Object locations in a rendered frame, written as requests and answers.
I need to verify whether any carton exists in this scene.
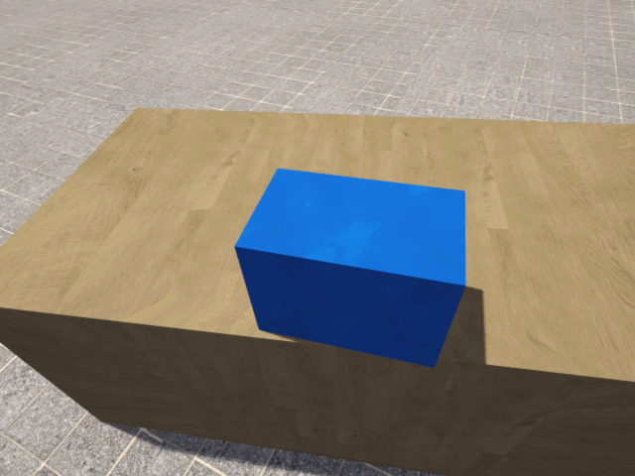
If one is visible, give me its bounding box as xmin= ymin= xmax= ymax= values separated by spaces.
xmin=234 ymin=169 xmax=465 ymax=368

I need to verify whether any pedestal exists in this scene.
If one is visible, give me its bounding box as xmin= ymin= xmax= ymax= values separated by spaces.
xmin=0 ymin=107 xmax=635 ymax=476

